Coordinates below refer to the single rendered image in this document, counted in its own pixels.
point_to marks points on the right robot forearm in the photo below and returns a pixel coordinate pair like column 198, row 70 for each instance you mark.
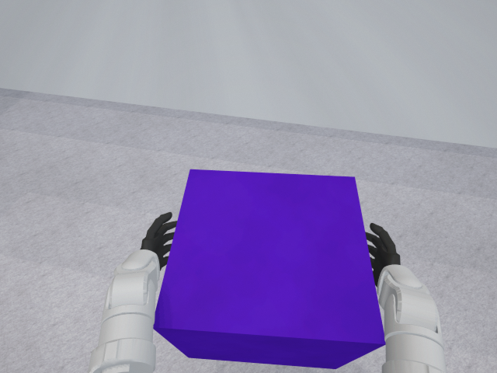
column 412, row 329

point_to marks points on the right robot hand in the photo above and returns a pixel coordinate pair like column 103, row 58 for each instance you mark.
column 385, row 252

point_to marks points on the left robot hand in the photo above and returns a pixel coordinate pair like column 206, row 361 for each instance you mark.
column 156, row 237

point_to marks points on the carton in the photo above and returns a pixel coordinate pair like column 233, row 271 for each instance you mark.
column 270, row 268

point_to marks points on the left robot forearm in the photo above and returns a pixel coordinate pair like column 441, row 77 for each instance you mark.
column 126, row 335

